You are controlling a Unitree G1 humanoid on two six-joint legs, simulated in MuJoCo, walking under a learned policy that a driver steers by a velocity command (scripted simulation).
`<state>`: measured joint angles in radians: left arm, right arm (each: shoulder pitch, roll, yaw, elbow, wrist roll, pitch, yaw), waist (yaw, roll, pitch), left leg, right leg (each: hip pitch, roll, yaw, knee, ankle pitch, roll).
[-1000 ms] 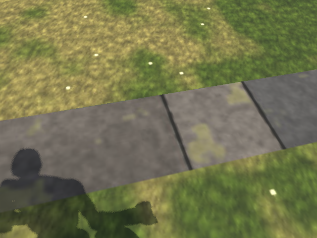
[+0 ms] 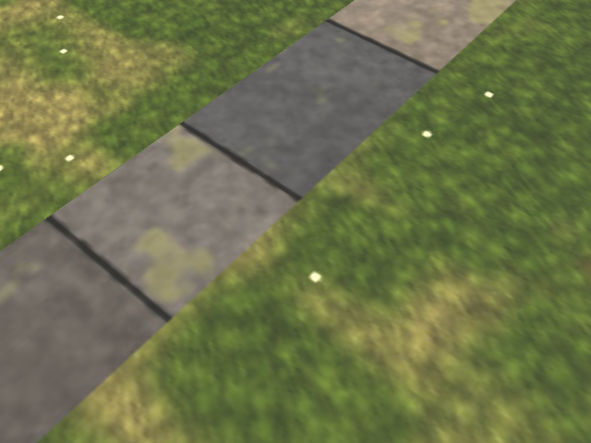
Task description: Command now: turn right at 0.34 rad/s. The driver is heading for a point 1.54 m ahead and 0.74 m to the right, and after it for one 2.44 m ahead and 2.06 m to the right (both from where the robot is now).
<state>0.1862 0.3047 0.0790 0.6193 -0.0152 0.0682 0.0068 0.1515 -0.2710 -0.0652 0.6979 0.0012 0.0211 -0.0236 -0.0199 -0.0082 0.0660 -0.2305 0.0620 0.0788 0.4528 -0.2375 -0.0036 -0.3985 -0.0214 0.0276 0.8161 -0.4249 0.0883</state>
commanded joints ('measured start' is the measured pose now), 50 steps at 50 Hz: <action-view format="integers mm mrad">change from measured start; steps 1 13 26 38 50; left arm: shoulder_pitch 18 -86 -114 69 26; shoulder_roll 75 53 88 261 150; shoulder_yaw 19 -18 7 84 31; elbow -67 -16 25 -15 -43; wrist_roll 3 31 3 8 3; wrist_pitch -16 -80 -56 -32 -59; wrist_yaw -7 4 10 -8 35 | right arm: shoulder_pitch -33 41 61 -8 -76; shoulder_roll -201 -97 -156 -87 -100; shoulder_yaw -50 -17 -31 -15 -28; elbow -51 21 35 -56 -56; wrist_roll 25 2 -14 -28 0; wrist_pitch -11 3 -24 0 -18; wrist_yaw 6 -5 -20 -34 -27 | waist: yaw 15 4 -5 26 35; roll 189 -128 112 -346 -89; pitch -141 -122 -68 -73 -152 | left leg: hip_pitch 113 -160 40 -434 -375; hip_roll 217 13 65 -40 -67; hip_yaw -164 -109 -132 57 -184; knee -55 426 -20 584 519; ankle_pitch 402 -162 19 -397 -109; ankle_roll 214 -97 37 -83 -92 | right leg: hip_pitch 102 239 61 336 323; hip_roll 31 -157 31 -255 -138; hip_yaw -59 147 98 537 386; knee -246 -474 -275 -480 -475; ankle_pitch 113 598 280 582 471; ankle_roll -43 -292 -165 -351 -315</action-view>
